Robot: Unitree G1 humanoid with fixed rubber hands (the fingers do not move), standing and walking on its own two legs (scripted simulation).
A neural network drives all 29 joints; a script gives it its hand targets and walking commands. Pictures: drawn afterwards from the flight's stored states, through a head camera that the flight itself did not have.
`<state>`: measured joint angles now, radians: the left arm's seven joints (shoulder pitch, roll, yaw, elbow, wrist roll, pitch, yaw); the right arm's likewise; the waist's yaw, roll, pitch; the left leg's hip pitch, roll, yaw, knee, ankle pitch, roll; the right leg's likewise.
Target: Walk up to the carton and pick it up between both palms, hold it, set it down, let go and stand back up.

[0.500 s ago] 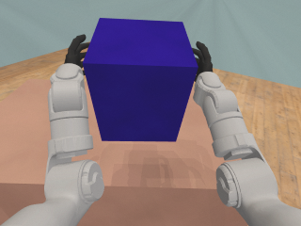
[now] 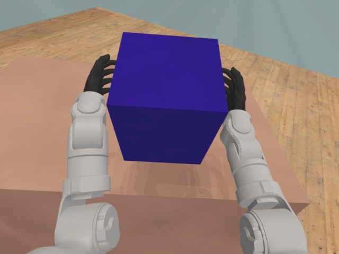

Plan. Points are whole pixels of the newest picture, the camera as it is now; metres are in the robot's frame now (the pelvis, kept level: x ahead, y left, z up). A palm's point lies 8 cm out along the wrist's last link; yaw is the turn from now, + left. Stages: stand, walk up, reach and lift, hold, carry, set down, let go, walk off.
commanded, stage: set down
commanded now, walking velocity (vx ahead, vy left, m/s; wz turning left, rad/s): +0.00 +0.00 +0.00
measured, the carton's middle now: (166, 106) +0.43 -0.02 +0.16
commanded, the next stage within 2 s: none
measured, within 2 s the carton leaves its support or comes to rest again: neither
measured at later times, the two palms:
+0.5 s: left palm (97, 97) +0.41 +0.14 +0.19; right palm (228, 110) +0.38 -0.16 +0.19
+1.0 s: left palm (104, 100) +0.43 +0.13 +0.17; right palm (229, 115) +0.38 -0.17 +0.17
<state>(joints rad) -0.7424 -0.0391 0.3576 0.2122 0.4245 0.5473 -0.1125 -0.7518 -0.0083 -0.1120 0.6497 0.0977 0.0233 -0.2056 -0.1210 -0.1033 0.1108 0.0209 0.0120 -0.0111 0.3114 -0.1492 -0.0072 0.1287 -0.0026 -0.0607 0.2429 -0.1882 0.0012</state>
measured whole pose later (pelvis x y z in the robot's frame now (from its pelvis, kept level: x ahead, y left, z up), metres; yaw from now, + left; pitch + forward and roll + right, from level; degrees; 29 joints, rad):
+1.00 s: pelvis +0.01 +0.01 +0.00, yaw -2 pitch -7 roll +0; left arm -0.81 -0.01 0.41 0.58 0.40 0.35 -0.10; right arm -0.75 0.06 -0.31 0.79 -0.09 -0.07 -0.17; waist -0.09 -0.08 0.08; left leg -0.01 0.01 0.02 0.27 -0.14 0.00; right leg 0.07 -0.01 -0.03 0.23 -0.18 0.01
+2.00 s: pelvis +0.03 +0.01 +0.00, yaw -4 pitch +1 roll +0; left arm -0.87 0.01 0.50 0.86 0.39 0.16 -0.11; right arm -0.73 0.17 -0.54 0.77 -0.32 -0.10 -0.13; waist -0.07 -0.06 0.03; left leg -0.13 0.01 0.07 0.26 -0.15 0.01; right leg -0.07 -0.02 -0.01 0.24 -0.18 0.02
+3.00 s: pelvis +0.02 +0.01 +0.00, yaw -5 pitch +3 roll +0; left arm -0.88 -0.01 0.58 0.96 0.45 0.02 -0.10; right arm -0.72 0.20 -0.65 0.76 -0.43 -0.15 -0.10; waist -0.05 -0.06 0.03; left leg -0.18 0.01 0.08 0.26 -0.14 0.01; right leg -0.13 -0.01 -0.02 0.24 -0.17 0.02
